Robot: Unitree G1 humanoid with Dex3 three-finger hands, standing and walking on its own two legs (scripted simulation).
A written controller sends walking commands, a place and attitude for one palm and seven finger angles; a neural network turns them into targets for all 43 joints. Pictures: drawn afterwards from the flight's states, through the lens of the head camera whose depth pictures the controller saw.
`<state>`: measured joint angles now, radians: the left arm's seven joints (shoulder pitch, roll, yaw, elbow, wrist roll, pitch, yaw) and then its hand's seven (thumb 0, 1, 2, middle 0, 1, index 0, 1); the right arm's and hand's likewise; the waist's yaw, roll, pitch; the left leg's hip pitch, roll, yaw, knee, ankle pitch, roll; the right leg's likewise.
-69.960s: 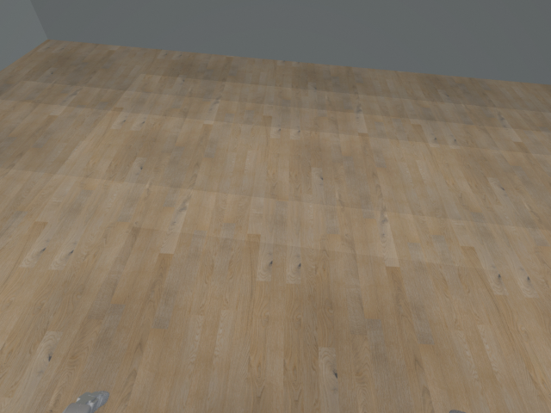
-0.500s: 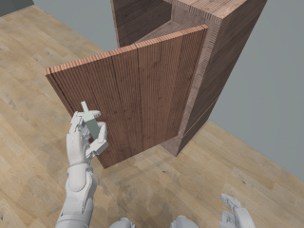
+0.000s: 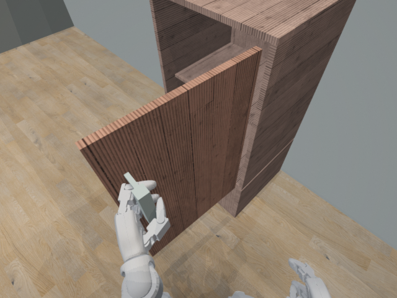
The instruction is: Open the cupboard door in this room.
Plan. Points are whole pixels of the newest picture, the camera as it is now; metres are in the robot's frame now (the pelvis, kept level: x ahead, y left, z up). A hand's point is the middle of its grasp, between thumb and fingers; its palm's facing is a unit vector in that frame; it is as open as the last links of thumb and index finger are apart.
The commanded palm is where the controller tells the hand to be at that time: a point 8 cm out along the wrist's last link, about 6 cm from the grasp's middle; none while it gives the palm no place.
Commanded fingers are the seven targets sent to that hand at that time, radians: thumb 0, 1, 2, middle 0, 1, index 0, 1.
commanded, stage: open thumb and fingers to let go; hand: left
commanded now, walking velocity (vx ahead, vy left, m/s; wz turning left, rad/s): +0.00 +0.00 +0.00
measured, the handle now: (141, 199) +0.30 +0.13 +0.03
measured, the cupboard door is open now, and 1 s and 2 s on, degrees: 86 85 87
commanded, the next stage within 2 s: slide the hand sideways off the handle in 0.82 s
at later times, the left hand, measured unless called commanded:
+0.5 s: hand (159, 213) +0.27 +0.09 +0.04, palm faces +0.36 -0.93 -0.01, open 12.2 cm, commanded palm +0.23 +0.13 +0.03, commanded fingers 0.00 -0.50 0.30 -0.27 -1.00 -0.27 -1.00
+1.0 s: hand (156, 219) +0.26 +0.09 +0.03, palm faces +0.20 -0.98 -0.05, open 14.9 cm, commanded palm +0.23 +0.13 +0.03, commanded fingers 0.00 -0.50 0.30 -0.15 -0.30 -0.15 -0.30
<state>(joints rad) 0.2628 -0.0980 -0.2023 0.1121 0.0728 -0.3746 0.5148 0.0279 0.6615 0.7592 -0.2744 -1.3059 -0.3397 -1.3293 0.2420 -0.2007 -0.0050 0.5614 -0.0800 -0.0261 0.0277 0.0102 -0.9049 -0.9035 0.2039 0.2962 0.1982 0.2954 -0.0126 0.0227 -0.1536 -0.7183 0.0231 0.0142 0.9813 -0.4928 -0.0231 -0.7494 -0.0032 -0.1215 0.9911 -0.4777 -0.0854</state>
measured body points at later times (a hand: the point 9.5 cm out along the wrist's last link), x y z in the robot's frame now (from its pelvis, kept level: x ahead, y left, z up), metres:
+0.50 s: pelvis -0.02 +0.01 -0.01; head +0.03 -0.01 +0.44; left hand +0.25 +0.14 +0.04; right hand +0.16 -0.21 -0.11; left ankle -0.01 +0.14 -0.68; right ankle +0.01 -0.06 -0.68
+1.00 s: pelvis -0.02 +0.03 -0.01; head +0.03 +0.02 +0.43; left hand +0.25 +0.15 +0.04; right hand +0.16 -0.18 -0.11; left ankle -0.01 +0.14 -0.68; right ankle +0.01 -0.06 -0.68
